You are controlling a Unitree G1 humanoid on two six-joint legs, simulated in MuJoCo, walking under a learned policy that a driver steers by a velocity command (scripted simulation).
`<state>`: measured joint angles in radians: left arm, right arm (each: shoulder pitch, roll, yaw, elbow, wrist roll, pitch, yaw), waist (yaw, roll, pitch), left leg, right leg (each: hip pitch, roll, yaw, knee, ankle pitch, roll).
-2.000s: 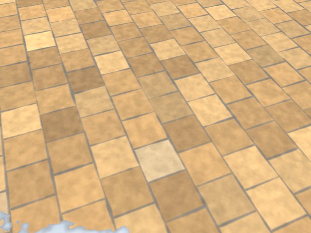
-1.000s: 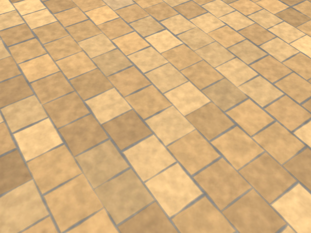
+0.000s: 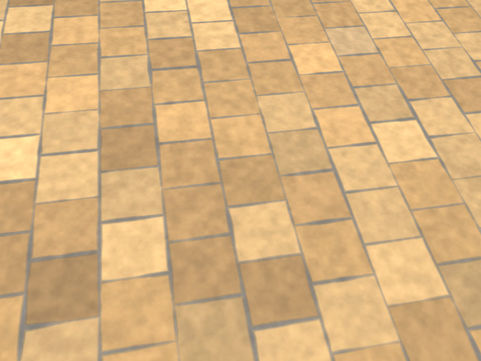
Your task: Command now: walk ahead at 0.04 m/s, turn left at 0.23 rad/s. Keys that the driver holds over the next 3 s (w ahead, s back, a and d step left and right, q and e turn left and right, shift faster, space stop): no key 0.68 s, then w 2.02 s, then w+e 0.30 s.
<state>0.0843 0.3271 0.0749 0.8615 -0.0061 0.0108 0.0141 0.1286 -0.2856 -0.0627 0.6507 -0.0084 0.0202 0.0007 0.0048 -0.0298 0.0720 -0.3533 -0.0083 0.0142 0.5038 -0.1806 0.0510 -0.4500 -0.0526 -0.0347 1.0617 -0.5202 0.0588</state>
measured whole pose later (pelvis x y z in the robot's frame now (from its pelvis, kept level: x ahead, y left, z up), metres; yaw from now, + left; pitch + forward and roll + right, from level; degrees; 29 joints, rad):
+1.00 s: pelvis +0.10 +0.00 +0.00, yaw +1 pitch +0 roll +0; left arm 0.26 0.29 0.05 1.06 -0.03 -0.04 0.01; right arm 0.24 -0.25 -0.07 1.04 0.02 -0.08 0.00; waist -0.01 -0.04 0.01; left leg -0.22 -0.01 0.06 0.55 -0.31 0.05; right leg -0.24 -0.02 0.03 0.81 -0.47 -0.02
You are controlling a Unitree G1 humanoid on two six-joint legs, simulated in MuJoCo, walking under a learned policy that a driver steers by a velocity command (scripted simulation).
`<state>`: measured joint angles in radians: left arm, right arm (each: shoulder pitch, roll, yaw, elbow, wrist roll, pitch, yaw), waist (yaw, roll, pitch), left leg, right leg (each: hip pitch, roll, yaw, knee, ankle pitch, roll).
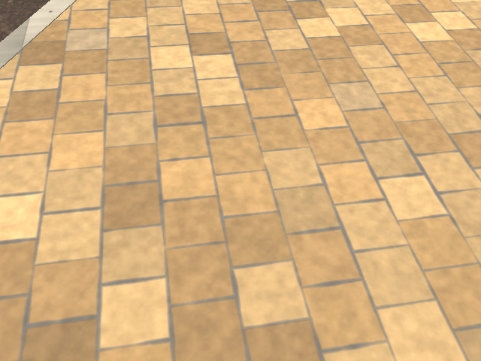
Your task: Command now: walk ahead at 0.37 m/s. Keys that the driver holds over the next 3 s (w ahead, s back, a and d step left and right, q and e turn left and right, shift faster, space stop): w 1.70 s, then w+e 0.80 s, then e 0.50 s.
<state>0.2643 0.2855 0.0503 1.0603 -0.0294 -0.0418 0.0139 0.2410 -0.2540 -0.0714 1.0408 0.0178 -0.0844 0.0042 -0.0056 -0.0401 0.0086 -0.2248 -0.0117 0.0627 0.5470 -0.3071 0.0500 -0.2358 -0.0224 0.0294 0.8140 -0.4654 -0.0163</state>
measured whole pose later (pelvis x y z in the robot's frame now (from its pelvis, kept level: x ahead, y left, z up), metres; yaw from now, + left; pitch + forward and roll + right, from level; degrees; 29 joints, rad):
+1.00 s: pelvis +0.56 +0.01 -0.01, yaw +0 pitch +2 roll -1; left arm 0.36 0.27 0.05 1.04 -0.01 -0.06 0.00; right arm 0.02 -0.24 -0.05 0.87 0.01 -0.11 0.03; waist 0.05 -0.01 0.03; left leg -0.49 0.01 0.05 0.56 -0.12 0.07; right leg -0.10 0.00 0.01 0.78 -0.48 -0.02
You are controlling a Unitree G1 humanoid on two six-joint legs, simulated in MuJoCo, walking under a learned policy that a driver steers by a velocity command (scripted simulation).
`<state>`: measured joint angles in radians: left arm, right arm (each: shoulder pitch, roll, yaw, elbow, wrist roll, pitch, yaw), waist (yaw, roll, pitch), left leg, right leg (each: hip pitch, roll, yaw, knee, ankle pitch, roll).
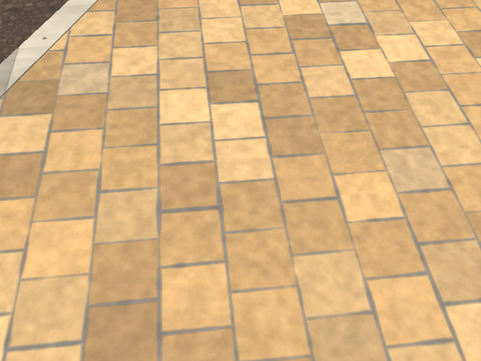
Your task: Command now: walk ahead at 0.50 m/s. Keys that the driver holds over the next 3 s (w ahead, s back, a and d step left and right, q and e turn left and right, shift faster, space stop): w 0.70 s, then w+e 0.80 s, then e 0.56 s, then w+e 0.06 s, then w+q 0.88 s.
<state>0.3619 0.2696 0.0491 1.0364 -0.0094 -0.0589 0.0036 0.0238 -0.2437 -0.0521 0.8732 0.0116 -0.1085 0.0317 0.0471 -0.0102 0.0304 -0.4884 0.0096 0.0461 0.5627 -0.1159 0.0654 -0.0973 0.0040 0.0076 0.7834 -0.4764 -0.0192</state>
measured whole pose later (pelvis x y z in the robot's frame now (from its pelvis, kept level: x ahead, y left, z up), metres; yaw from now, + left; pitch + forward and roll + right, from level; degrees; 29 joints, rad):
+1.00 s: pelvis +0.57 -0.03 +0.01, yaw -6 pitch +2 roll -1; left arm 0.42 0.24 0.07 1.01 -0.02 -0.06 0.02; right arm -0.05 -0.24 -0.05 0.85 0.02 -0.11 0.02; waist 0.10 0.03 0.01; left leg -0.51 0.04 -0.03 0.45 0.00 0.01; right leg 0.03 0.04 0.05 0.31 -0.38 -0.02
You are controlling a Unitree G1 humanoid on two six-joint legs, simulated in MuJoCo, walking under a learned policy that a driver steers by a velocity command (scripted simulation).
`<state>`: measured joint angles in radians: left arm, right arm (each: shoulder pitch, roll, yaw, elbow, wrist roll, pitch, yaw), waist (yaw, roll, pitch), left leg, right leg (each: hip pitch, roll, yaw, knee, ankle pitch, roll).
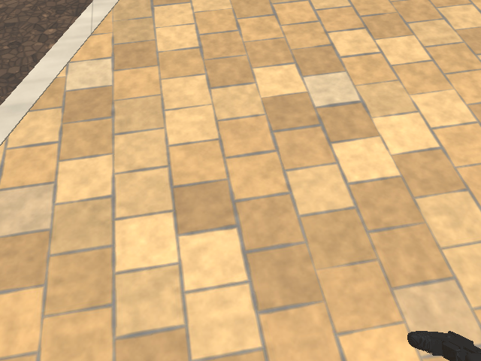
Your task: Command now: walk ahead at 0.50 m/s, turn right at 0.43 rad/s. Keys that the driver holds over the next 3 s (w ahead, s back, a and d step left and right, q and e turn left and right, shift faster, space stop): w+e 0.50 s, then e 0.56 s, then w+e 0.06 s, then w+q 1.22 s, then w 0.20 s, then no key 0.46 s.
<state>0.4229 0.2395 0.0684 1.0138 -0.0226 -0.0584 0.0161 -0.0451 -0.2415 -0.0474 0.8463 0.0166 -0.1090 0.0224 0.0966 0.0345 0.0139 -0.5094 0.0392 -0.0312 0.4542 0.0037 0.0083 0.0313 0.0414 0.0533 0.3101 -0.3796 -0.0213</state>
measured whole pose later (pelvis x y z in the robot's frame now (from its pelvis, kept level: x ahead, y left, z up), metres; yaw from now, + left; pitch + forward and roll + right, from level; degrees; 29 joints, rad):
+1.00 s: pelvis +0.43 -0.10 +0.00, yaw -36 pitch +3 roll +0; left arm 0.21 0.31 0.09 0.71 -0.02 0.03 0.03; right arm 0.06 -0.29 -0.06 0.78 0.00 -0.04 -0.01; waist 0.03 0.02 0.02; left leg -0.49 -0.01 -0.10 0.61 -0.20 -0.08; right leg -0.27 0.13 0.18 0.52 -0.28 -0.06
